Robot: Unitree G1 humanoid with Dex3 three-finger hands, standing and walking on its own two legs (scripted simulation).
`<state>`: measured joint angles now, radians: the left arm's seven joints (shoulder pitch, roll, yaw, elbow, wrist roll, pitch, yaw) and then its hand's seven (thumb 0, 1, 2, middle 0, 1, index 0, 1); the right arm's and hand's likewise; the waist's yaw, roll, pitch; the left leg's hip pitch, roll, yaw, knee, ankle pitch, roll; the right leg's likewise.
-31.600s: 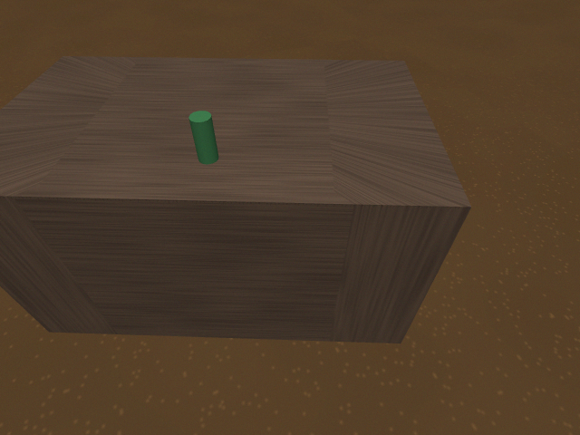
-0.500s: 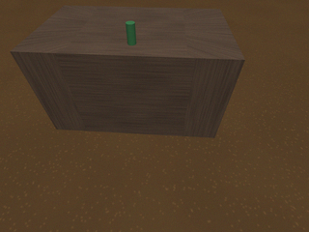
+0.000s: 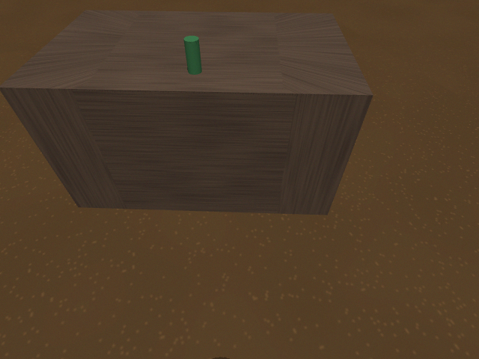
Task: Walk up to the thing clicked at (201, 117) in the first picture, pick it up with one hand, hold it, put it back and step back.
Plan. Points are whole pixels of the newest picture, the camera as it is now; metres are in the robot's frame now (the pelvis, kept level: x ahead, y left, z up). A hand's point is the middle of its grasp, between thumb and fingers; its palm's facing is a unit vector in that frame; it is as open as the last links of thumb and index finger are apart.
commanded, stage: step back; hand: left
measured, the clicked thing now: (193, 55) +1.11 +0.19 -0.01
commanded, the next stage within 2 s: stand in 0.14 s
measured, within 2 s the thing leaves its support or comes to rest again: neither
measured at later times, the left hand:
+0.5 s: hand out of the picture +0.08 +0.24 -0.14, palm faces -0.03 -0.94 -0.34, open 7.4 cm
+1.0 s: hand out of the picture +0.01 +0.25 -0.15, palm faces -0.04 -0.94 -0.33, open 7.4 cm
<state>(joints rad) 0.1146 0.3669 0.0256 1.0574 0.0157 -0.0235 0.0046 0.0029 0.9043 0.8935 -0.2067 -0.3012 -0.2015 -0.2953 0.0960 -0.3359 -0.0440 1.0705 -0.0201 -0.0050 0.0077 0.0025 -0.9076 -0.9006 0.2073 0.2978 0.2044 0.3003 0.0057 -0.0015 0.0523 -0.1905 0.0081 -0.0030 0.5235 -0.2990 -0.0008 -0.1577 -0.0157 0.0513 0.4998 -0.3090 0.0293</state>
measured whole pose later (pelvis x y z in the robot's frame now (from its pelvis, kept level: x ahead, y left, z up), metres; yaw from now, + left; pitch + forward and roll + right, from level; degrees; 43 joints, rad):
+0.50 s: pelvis -0.02 -0.01 +0.01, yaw +0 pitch -4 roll +0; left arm 0.07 0.34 0.00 1.11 0.01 -0.01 0.00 0.00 0.90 0.89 -0.21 -0.30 -0.20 -0.30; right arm 0.05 -0.34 -0.01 1.12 0.00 0.00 0.00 0.00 -0.91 -0.90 0.21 0.30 0.20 0.30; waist -0.01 0.00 0.08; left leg -0.10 0.02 0.00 0.34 -0.18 -0.02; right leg -0.08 0.00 0.05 0.35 -0.20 0.02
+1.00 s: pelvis -0.04 -0.01 +0.01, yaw +0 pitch -3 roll +0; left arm 0.15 0.36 0.00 1.13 0.01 0.00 -0.02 0.00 0.90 0.89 -0.21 -0.30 -0.20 -0.30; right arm 0.17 -0.35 -0.02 1.16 -0.02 0.00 0.02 0.00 -0.91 -0.90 0.21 0.30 0.20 0.30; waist -0.01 -0.01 0.06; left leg -0.16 0.02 0.00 0.34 -0.14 -0.02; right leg -0.14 -0.01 0.05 0.35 -0.17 0.02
